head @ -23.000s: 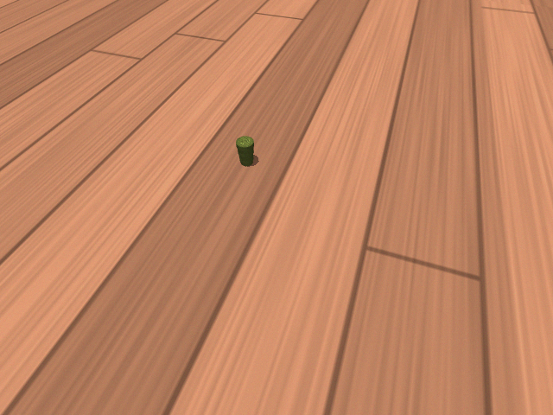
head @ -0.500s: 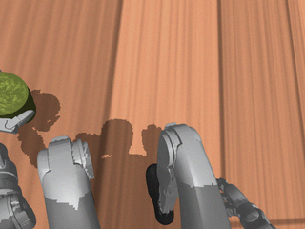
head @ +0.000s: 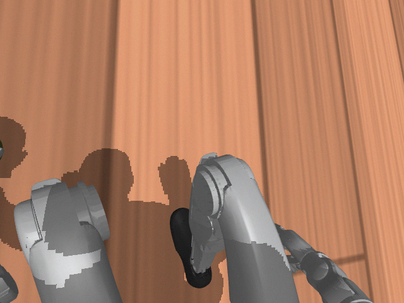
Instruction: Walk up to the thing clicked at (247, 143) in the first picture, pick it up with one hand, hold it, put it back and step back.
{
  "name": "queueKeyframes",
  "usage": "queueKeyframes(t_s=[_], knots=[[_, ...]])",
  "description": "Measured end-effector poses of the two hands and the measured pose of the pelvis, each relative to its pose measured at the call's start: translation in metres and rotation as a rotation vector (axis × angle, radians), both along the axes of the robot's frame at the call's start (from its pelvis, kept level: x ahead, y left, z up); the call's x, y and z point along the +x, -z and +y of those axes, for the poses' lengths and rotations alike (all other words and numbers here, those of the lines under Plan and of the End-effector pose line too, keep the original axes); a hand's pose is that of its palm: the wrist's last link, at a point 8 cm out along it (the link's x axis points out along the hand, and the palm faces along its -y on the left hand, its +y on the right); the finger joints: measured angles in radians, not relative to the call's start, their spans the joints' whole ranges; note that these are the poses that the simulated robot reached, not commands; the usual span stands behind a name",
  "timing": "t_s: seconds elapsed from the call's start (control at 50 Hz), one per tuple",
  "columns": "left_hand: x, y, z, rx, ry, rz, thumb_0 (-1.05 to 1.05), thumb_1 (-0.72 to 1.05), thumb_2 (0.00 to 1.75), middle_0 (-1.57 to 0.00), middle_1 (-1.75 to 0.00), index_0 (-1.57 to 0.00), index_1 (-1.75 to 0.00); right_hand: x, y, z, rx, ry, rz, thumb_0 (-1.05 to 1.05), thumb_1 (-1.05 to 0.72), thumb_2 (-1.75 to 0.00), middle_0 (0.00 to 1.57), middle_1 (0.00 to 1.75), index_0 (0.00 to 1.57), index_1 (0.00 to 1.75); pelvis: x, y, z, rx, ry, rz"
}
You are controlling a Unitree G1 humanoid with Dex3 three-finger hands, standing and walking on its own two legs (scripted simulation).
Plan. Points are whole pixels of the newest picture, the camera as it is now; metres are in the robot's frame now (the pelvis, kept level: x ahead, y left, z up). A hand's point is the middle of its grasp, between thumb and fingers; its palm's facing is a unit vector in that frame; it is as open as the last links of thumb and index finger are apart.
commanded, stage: lower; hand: left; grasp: from the side
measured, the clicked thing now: out of the picture +0.40 +0.32 -0.19
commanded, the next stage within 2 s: loosen in 0.48 s
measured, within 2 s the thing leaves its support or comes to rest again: rests again in 1.14 s
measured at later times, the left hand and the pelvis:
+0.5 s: hand out of the picture +0.41 +0.32 -0.19, palm faces +0.46 -0.89 -0.03, open 11.8 cm; pelvis -0.01 +0.01 -0.01, yaw -2 degrees
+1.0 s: hand out of the picture +0.42 +0.33 -0.18, palm faces +0.46 -0.89 +0.00, open 13.3 cm; pelvis -0.01 +0.01 -0.01, yaw -3 degrees
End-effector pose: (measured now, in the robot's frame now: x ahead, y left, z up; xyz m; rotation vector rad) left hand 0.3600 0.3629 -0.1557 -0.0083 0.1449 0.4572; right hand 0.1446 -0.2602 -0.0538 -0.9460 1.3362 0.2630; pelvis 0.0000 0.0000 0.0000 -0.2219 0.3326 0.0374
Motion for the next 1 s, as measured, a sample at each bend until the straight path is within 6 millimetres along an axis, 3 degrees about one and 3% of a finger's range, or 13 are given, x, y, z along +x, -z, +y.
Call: queueKeyframes(t_s=[0.44, 0.68, 0.88, 1.0], knots=[[0.004, 0.028, -0.002, 0.003, -0.019, 0.005, -0.03, -0.6, 1.04, -0.65, -0.96, -0.64, -0.96, 0.007, -0.011, 0.013, -0.046, -0.131, 0.004, 0.0, -0.93, -0.9, 0.21, 0.3, 0.21, 0.3, -0.006, 0.006, 0.006, -0.043, 0.024, -0.076], [0.004, 0.03, 0.0, 0.009, -0.028, -0.017, -0.03, -0.6, 1.03, -0.66, -0.94, -0.65, -0.95, 0.007, -0.016, 0.018, -0.065, -0.167, 0.011, 0.0, -0.92, -0.9, 0.21, 0.3, 0.21, 0.3, -0.008, 0.007, 0.009, -0.059, 0.03, -0.095], [0.009, 0.025, 0.004, 0.012, -0.04, -0.064, -0.02, -0.5, 0.7, -0.7, -0.78, -0.7, -0.75, 0.007, -0.02, 0.022, -0.078, -0.175, 0.009, 0.0, -0.92, -0.9, 0.21, 0.3, 0.21, 0.3, -0.009, 0.008, 0.011, -0.07, 0.034, -0.106], [0.015, 0.019, 0.005, 0.016, -0.024, -0.079, -0.01, -0.49, 0.47, -0.61, -0.59, -0.61, -0.57, 0.008, -0.02, 0.025, -0.073, -0.169, -0.003, 0.0, -0.92, -0.9, 0.21, 0.3, 0.21, 0.3, -0.01, 0.008, 0.013, -0.073, 0.036, -0.108]])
